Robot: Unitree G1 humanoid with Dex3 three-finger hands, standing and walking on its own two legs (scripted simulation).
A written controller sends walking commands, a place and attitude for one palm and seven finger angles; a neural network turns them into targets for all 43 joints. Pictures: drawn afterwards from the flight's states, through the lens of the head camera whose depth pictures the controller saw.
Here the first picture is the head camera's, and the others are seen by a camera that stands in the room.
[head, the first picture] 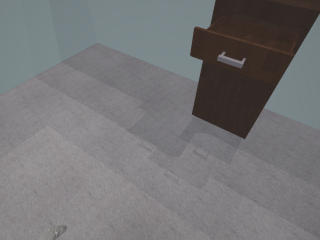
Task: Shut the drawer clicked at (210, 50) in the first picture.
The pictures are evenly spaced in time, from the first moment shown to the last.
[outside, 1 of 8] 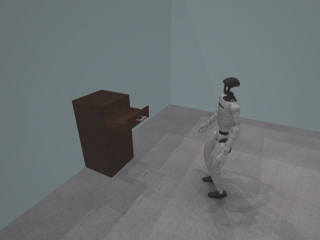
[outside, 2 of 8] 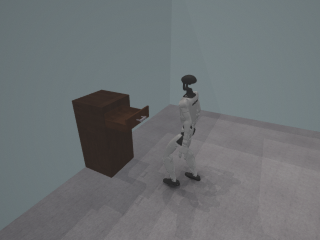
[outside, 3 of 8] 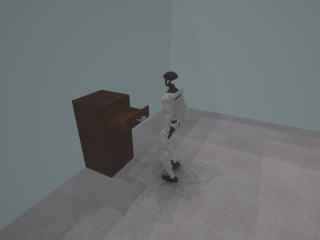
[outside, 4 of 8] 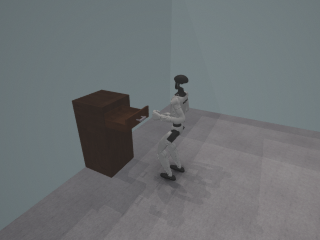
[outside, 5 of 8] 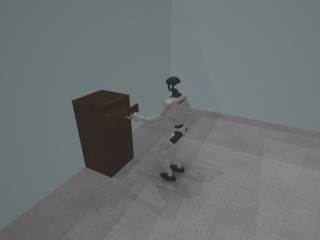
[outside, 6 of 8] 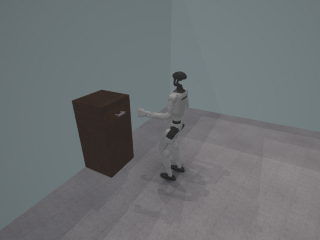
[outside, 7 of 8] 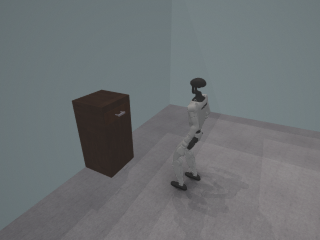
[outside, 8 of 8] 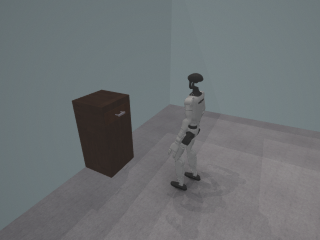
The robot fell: no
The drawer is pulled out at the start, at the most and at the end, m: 0.29 0.29 0.00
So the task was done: yes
